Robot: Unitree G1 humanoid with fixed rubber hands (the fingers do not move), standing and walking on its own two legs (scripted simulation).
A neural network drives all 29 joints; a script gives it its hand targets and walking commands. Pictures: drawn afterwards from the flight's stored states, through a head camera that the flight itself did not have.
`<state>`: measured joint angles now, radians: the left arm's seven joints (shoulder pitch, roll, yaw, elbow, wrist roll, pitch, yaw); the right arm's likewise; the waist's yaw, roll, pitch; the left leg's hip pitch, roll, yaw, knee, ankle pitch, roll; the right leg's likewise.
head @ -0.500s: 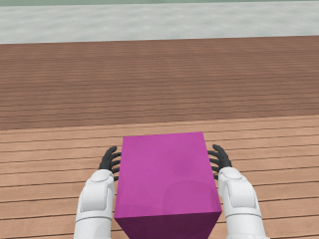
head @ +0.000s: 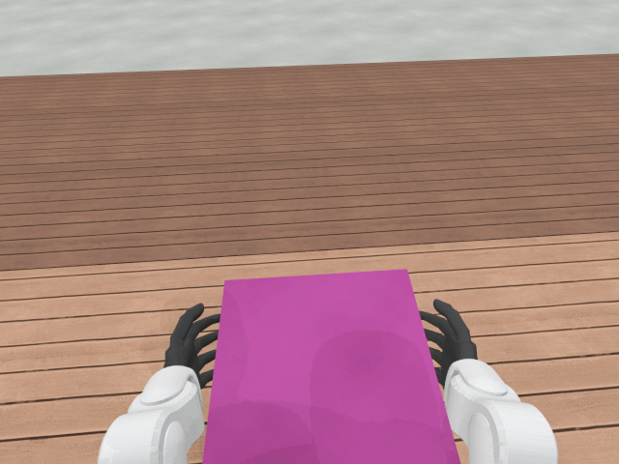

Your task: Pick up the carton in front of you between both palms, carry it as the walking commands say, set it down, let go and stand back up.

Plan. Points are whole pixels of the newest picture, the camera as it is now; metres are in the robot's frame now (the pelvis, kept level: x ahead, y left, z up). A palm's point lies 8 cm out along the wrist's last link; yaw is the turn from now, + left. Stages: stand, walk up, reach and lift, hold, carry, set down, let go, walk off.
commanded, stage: carry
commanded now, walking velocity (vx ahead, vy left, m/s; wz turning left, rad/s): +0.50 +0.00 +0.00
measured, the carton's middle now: (323, 400) +0.23 +0.00 +0.01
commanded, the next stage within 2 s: none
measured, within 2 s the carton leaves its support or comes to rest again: neither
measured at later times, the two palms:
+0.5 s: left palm (244, 212) +0.49 +0.12 +0.09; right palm (425, 203) +0.52 -0.18 +0.08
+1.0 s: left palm (240, 114) +0.83 +0.17 +0.09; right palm (374, 112) +0.83 -0.13 +0.10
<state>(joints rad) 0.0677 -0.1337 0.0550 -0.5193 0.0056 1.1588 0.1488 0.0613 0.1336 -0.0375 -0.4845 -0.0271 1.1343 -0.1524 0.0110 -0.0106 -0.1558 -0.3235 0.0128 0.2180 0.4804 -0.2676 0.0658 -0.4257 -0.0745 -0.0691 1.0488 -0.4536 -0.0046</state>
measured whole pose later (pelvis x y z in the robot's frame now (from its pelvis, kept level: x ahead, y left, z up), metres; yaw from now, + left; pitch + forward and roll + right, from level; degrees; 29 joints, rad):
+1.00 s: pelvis +0.61 +0.02 +0.02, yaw +0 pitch +5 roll -2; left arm 0.10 -0.14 0.02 -0.57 0.01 1.12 0.14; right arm 0.11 0.14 -0.04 -0.56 -0.01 1.11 -0.16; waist -0.02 0.01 -0.08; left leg -0.22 0.06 0.27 0.32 -0.19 0.06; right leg -0.55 -0.11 -0.10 0.99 -0.24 0.00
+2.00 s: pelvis +1.28 +0.04 +0.01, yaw +1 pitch +5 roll +0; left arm -0.34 -0.16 0.23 -0.19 0.07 1.02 0.21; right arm -0.33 0.16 -0.21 -0.19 -0.05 1.02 -0.18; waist -0.03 0.00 -0.04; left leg -0.20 0.02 0.22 0.39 -0.21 0.06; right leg -0.61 -0.09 -0.06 0.87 -0.21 -0.03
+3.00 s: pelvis +1.99 -0.02 -0.07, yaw +2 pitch +4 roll +1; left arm -0.36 -0.15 0.27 -0.12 0.07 0.92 0.20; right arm -0.38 0.16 -0.21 -0.11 -0.05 0.95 -0.20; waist -0.05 0.00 -0.05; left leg -0.12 -0.02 0.10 0.60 -0.45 0.04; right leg -0.49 -0.02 -0.09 0.44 0.03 -0.05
